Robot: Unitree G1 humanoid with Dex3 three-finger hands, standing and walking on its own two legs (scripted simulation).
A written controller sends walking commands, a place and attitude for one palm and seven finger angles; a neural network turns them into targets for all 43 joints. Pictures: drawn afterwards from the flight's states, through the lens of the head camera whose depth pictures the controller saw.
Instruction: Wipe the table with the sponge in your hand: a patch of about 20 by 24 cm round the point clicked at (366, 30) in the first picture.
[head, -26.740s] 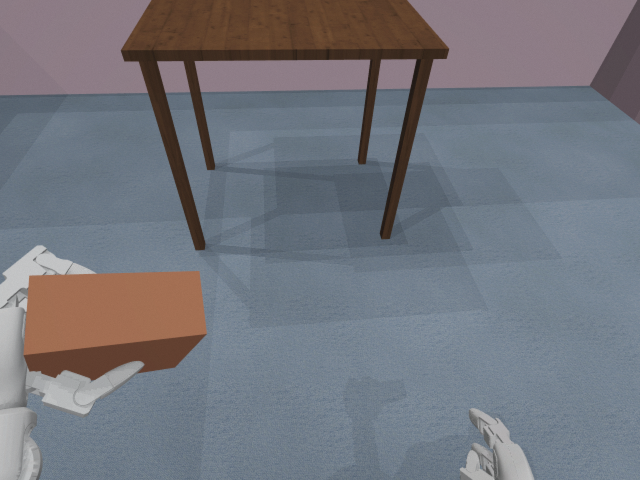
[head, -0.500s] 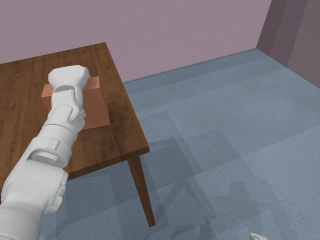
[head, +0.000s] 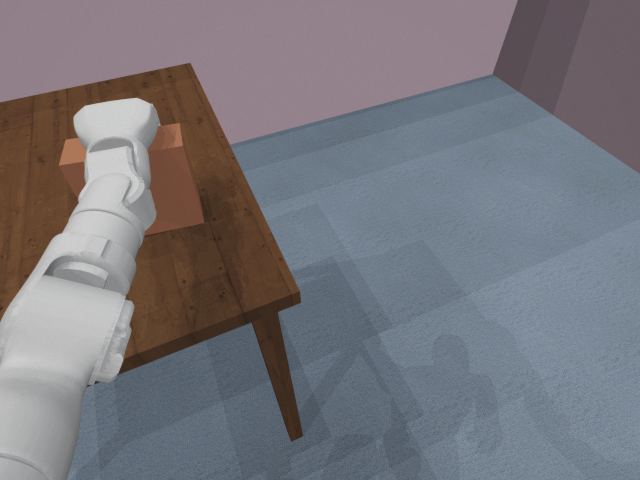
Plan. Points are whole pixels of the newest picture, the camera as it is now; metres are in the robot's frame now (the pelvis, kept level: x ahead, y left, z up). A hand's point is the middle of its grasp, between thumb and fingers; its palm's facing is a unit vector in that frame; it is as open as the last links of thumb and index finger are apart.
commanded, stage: wipe back along the third lane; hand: left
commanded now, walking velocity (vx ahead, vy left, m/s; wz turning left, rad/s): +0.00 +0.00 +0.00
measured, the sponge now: (145, 197) +0.47 +0.25 +0.10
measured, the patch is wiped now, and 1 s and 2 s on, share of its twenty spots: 0.95 0.95 0.95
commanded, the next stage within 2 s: slide back across to the middle lane in 1.64 s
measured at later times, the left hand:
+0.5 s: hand (131, 174) +0.45 +0.24 +0.15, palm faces +0.05 +0.01 -1.00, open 10.3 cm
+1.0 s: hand (135, 200) +0.41 +0.23 +0.15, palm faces +0.08 +0.01 -1.00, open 10.3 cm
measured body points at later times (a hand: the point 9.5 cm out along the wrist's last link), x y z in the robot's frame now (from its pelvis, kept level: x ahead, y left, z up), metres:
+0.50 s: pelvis +0.02 +0.01 +0.00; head +0.02 -0.01 +0.45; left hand +0.44 +0.24 +0.21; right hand +0.15 -0.23 -0.13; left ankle -0.05 +0.09 -0.74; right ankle -0.01 -0.11 -0.74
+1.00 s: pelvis +0.02 +0.01 +0.00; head +0.01 -0.03 +0.45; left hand +0.40 +0.22 +0.20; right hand +0.24 -0.20 -0.11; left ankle -0.05 +0.09 -0.74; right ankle -0.01 -0.11 -0.74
